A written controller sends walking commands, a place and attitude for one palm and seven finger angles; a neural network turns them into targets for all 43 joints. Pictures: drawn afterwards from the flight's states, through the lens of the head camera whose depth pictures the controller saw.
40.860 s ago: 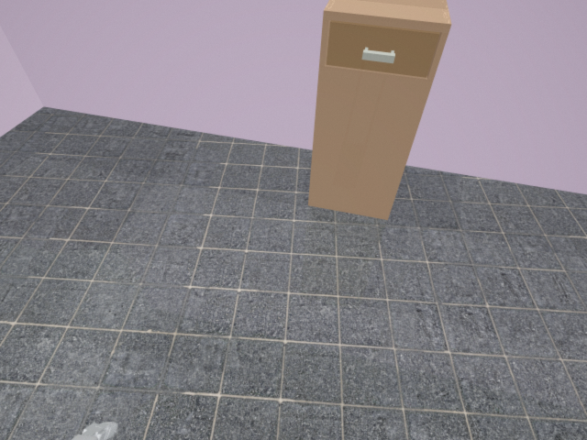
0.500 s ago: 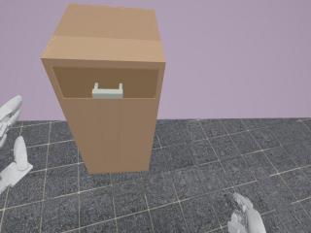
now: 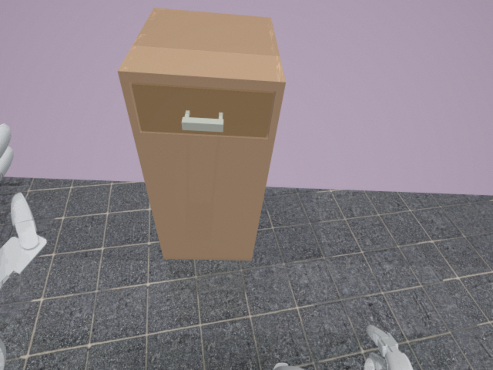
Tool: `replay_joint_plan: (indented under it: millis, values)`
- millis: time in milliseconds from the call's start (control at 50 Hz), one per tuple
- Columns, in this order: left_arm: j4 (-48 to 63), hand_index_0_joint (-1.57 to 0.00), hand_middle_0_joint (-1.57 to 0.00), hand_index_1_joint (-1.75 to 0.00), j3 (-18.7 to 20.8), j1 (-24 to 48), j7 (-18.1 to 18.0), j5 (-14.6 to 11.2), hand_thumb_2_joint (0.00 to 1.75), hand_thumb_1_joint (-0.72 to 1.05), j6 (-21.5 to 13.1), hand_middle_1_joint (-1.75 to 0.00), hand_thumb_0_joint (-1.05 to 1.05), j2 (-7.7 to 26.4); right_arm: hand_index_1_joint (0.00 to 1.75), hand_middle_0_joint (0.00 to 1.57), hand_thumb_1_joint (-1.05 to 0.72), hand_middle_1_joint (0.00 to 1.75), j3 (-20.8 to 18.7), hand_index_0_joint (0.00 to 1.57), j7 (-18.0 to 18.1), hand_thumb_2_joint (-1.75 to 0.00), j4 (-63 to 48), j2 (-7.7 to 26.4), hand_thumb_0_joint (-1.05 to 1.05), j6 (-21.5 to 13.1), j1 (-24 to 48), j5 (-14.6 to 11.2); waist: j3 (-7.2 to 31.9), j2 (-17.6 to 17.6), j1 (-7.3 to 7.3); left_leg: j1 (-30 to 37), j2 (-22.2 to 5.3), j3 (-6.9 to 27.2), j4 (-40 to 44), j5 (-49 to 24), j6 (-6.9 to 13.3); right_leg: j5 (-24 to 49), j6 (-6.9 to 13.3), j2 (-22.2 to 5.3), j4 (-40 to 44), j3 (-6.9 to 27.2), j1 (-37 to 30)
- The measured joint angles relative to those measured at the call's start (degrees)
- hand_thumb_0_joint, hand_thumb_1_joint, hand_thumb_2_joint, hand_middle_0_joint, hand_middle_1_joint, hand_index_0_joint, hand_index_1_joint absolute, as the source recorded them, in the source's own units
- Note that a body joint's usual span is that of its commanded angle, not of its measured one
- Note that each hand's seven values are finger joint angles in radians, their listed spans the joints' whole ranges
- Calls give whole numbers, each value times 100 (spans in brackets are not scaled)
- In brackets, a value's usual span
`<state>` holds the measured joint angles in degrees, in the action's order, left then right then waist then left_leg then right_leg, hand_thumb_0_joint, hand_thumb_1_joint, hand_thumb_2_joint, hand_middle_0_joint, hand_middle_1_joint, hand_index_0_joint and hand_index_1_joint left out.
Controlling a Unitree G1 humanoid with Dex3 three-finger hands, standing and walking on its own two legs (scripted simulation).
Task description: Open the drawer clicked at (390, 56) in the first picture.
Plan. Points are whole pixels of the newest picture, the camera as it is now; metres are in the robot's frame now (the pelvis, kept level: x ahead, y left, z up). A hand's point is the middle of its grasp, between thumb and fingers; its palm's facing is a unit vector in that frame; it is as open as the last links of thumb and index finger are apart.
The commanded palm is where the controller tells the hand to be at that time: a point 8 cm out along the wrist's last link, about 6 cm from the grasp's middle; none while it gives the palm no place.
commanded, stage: step back with the hand held close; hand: left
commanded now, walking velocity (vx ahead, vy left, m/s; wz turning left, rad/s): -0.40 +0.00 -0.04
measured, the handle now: (203, 119) +0.68 +0.14 +0.02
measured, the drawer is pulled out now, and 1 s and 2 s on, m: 0.00 0.00 0.00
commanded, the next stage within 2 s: stop stepping back and stand still in 0.20 s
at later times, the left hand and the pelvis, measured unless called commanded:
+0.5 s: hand out of the picture +0.07 +0.18 +0.21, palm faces +0.33 -0.81 -0.49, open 7.4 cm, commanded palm +0.02 +0.22 +0.21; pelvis -0.13 -0.05 +0.02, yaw -4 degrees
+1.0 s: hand out of the picture +0.01 +0.18 +0.20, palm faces +0.40 -0.82 -0.41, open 7.4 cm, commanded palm -0.05 +0.22 +0.21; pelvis -0.18 -0.05 +0.02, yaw -1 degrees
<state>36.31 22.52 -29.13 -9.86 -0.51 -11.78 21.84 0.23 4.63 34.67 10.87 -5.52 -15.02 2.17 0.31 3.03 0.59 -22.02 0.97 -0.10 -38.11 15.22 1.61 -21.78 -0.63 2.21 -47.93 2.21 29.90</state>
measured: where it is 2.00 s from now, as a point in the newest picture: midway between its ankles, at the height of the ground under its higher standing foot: outside the picture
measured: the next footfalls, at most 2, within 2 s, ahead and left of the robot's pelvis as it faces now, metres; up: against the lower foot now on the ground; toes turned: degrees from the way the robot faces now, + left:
right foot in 0.24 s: -0.10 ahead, -0.14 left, +0.00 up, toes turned +0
left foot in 0.58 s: -0.14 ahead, +0.07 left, +0.00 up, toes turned -1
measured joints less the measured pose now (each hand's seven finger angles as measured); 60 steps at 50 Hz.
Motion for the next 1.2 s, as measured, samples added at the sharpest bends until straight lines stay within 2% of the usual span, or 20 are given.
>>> replay_joint_plan:
  millis: [40,80,180,240,280,320,360,420,480,540,580,620,780,840,920,980,1040,1120,1160,1200]
  values:
    - [-93,-21,-21,-30,152,-39,13,-76,90,88,-42,-30,1,106,30,21,-90,30,-6,20,-76,-90,39,-103,1,-123,30,-8,-22,-39,43,-1,-116,-18,185,-147,-3,-352,-33,164,-875,-8,153]
    - [-40,-21,-21,-30,210,-149,28,-147,90,89,9,-30,1,127,30,21,-90,30,6,20,-159,-90,58,-176,1,-225,34,-36,-17,-94,52,18,-260,-42,424,-328,-40,-433,-86,201,-1044,-128,19]
    - [231,-20,-21,-30,42,-482,73,-230,90,89,97,-30,1,68,30,21,-90,30,83,20,-305,-90,70,-240,1,-353,138,-78,64,-145,67,-142,-520,-183,820,-753,-172,-448,-133,51,185,-333,-890]
    - [314,-20,-21,-30,-4,-516,127,-259,90,89,106,-30,1,206,30,21,-90,30,127,20,-331,-90,41,-243,1,-388,265,-75,78,-89,110,-434,-545,-201,891,-998,-274,60,-99,-20,1338,-366,-1560]
    - [313,-20,-21,-30,-19,-465,200,-243,90,89,51,-30,1,258,30,21,-90,30,113,20,-348,-90,60,-172,1,-329,428,-91,-56,-240,106,-631,-670,-70,845,-1045,-327,79,201,152,1799,-455,-1656]
    - [310,-21,-21,-30,-22,-508,251,-231,90,89,-30,-30,1,381,30,21,-90,30,79,20,-340,-90,107,-114,1,-204,487,-147,-134,-242,79,-817,-544,135,362,-90,-347,377,387,188,1858,-498,-1549]
    - [338,-21,-21,-30,61,-677,246,-196,90,88,-74,-30,1,495,30,21,-90,30,38,20,-318,-90,134,-62,1,-94,444,-208,-61,-71,-5,-1030,-228,217,-712,595,-339,578,423,75,1919,-411,-1429]
    - [274,-21,-22,-30,256,-1005,178,-141,90,88,-53,-30,1,526,30,21,-90,30,-11,20,-216,-90,39,27,1,75,290,-228,176,55,-6,-857,-30,29,-1322,624,-342,753,439,-25,2046,-309,-1358]
    - [37,-21,-22,-30,195,-940,117,-151,90,88,-6,-30,1,407,30,21,-90,30,-85,20,-88,-90,-28,171,1,73,96,-243,403,-25,19,-265,-29,-110,-882,637,-252,836,448,-36,2094,-375,-1330]
    - [-209,-21,-21,-30,-21,-670,76,-134,90,88,22,-30,1,162,29,21,-90,30,-150,20,-34,-90,2,326,1,11,-79,-233,560,-144,37,503,-101,-124,198,647,-101,883,427,-25,2095,-557,-1300]
    - [-272,-21,-21,-30,-159,-525,62,-124,90,88,44,-30,1,4,29,20,-90,30,-183,20,-23,-90,8,414,1,-26,-155,-221,579,-248,63,963,-176,-48,1017,388,-4,896,398,4,2037,-720,-1261]
    - [-349,-21,-21,-30,-211,-448,54,-117,90,88,46,-30,1,-69,29,20,-90,30,-159,20,-27,-90,59,351,1,-22,-130,-217,469,-90,4,1075,-75,-96,1164,104,-50,941,349,-106,2005,-680,-1305]
    - [-330,-21,-21,-30,-151,-476,25,11,90,89,110,-30,1,13,29,20,-90,30,105,20,-53,-90,-26,9,1,-250,-206,-173,415,-94,-32,1040,-78,-166,931,139,-73,582,114,-89,1675,-555,-1234]
    - [-426,-21,-21,-30,-143,-288,21,44,90,89,89,-30,1,-28,30,21,-90,30,171,20,-75,-90,66,-89,1,-239,-186,-149,380,-197,-34,932,-149,-131,690,311,-90,609,220,-16,1630,-586,-1224]
    - [-491,-21,-21,-30,-166,-170,61,49,90,89,62,-30,1,-86,30,21,-90,30,158,20,-130,-90,207,-123,1,-111,-83,-122,330,-218,-77,474,-149,-107,-236,950,-37,1062,568,39,1709,-579,-1117]
    - [-530,-21,-21,-30,-244,-150,123,60,90,89,-11,-30,1,-151,30,21,-90,30,92,21,-182,-90,310,-53,1,17,1,-100,250,-154,-94,77,-101,-122,-1076,991,-65,1122,562,-5,1894,-549,-1152]
    - [-425,-21,-21,-30,-236,-363,149,48,90,88,-47,-30,1,-121,30,21,-90,30,50,20,-167,-90,240,12,1,71,-42,-85,262,-26,-50,127,-129,-271,-620,824,-55,1228,520,-81,2125,-490,-1203]
    - [-153,-21,-21,-30,-194,-658,116,26,90,88,-113,-30,1,-14,30,21,-90,30,-28,20,-90,-90,42,194,1,-17,-135,-63,224,-87,18,680,-210,-252,892,528,20,1226,419,-44,2160,-527,-1223]
    - [-85,-21,-21,-30,-155,-679,90,6,90,88,-149,-30,1,47,30,21,-90,30,-86,20,-55,-90,0,241,1,-52,-105,-64,116,-106,19,734,-209,-247,1050,-190,-39,1109,331,-54,1984,-519,-1196]
    - [-917,-20,-21,-30,-481,-188,345,165,90,89,-136,-30,0,95,29,20,-90,30,-201,20,-275,-90,254,398,1,-182,-34,-77,144,-224,0,520,-131,-182,773,-168,-76,905,183,-169,1529,-495,-990]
